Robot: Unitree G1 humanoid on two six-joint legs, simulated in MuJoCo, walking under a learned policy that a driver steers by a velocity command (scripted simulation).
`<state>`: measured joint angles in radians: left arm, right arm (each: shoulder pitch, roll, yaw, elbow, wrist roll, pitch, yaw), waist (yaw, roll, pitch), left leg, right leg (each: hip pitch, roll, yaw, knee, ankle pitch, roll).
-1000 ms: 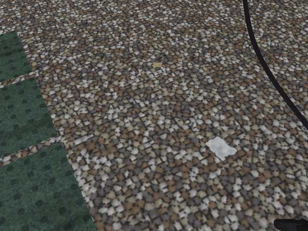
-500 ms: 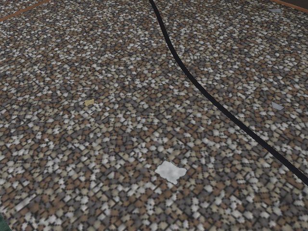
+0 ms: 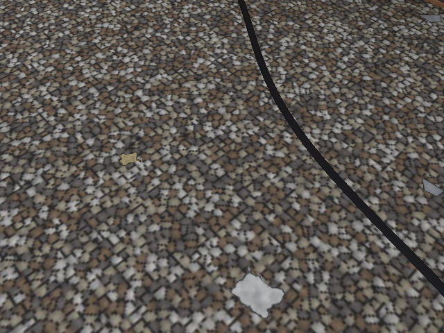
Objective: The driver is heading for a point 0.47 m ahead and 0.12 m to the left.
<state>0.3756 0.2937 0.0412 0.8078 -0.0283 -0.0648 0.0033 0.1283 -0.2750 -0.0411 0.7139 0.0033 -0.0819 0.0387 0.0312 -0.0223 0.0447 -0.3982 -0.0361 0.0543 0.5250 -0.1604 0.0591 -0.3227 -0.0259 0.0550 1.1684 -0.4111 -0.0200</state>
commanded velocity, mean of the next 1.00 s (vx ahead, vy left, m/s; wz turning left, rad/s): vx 0.37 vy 0.00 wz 0.20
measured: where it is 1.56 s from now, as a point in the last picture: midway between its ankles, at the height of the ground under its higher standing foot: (236, 315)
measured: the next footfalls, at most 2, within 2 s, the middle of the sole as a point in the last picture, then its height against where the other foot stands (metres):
right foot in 0.38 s outside the picture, level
left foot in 0.84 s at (191, 301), level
